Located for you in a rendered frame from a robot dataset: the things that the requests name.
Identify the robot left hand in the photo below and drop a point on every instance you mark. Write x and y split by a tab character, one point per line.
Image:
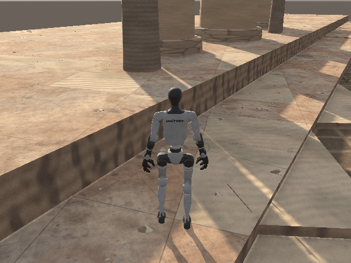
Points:
145	164

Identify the robot right hand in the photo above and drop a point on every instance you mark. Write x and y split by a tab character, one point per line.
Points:
204	161

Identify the left robot thigh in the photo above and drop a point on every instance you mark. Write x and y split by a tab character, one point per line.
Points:
162	160

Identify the right robot forearm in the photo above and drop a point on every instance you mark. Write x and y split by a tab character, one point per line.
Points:
201	147

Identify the robot right upper arm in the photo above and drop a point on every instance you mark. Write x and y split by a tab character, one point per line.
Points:
194	124

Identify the robot torso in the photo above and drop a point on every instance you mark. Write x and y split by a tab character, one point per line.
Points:
175	132

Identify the robot left upper arm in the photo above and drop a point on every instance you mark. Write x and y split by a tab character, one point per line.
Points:
155	125

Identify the left robot forearm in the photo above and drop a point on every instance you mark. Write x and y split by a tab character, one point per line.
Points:
149	148

